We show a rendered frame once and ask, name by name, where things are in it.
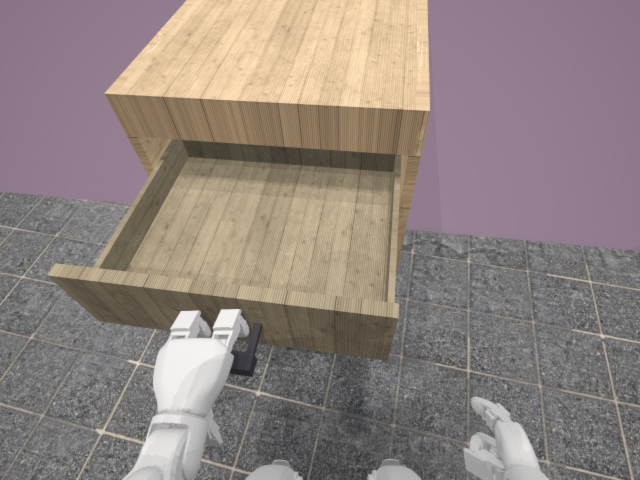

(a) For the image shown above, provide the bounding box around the right robot hand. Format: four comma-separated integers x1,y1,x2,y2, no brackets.
463,397,540,480

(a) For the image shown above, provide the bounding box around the cabinet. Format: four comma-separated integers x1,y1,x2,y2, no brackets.
104,0,430,274

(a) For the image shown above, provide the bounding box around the handle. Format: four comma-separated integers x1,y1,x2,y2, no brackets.
230,322,263,377

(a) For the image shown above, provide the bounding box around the left robot forearm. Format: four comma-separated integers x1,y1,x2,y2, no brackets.
122,411,209,480

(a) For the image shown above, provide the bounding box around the robot right shin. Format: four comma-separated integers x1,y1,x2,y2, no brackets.
380,459,400,467

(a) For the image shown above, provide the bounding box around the left robot hand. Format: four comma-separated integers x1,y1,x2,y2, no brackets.
153,309,249,447

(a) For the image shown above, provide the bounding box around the drawer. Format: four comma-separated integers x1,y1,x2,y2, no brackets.
47,139,401,361

